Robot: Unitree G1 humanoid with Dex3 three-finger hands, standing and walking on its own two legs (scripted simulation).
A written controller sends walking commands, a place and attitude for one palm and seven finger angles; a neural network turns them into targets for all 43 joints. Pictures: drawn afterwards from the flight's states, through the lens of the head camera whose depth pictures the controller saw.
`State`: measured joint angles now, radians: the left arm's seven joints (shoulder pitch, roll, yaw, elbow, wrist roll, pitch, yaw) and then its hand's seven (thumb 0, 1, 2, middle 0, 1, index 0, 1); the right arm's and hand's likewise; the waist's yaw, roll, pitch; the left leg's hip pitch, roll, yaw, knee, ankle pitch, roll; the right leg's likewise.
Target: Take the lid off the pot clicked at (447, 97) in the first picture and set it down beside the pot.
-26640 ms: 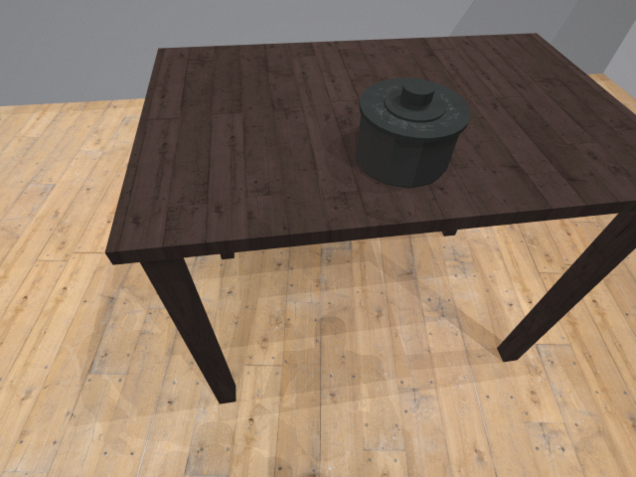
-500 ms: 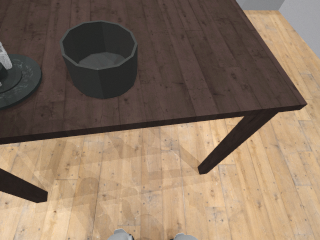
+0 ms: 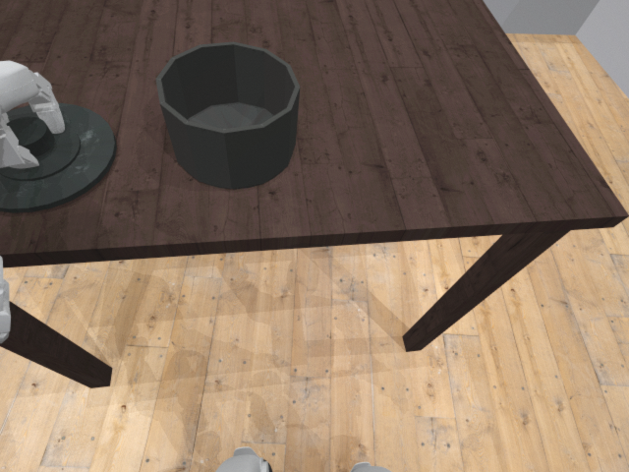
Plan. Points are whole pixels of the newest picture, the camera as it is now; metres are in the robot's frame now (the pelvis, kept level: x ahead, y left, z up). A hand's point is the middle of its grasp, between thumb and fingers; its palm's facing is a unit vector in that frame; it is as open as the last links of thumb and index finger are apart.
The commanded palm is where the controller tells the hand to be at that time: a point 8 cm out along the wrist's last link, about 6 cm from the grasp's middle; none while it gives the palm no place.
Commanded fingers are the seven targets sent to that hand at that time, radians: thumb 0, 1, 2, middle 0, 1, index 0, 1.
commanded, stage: open the fingers wide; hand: left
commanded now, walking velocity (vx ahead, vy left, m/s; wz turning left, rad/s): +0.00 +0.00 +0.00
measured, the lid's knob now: (27, 137) +0.51 +0.33 +0.10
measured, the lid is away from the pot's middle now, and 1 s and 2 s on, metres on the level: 0.24 0.24 0.24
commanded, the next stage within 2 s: raise the empty hand in 0.62 s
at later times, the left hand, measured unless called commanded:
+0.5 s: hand (21, 133) +0.49 +0.32 +0.12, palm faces -0.40 -0.11 -0.91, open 10.7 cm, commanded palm +0.51 +0.31 +0.18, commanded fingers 0.00 -0.09 0.80 -0.42 -0.73 -0.42 -0.73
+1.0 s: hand out of the picture +0.48 +0.33 +0.15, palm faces -0.36 -0.10 -0.93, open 11.1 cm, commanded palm +0.50 +0.31 +0.22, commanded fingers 0.00 -0.09 0.82 -0.43 -0.71 -0.43 -0.71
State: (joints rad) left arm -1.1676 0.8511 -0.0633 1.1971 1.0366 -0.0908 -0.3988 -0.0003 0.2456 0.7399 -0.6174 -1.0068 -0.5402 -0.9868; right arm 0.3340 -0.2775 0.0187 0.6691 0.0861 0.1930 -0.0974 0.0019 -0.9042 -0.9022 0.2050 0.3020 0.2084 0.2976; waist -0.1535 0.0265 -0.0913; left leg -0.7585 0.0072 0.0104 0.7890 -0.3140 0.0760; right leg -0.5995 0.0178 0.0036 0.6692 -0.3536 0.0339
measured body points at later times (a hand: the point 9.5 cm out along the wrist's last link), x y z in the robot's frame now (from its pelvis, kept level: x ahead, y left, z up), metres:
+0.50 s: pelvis +0.00 +0.00 +0.00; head +0.10 +0.03 +0.44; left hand +0.51 +0.32 +0.17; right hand -0.02 -0.28 -0.11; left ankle +0.03 +0.07 -0.71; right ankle -0.02 -0.16 -0.71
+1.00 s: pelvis +0.00 +0.00 +0.01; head +0.08 +0.03 +0.45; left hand +0.49 +0.33 +0.20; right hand +0.02 -0.28 -0.10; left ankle +0.03 +0.07 -0.71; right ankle -0.02 -0.16 -0.71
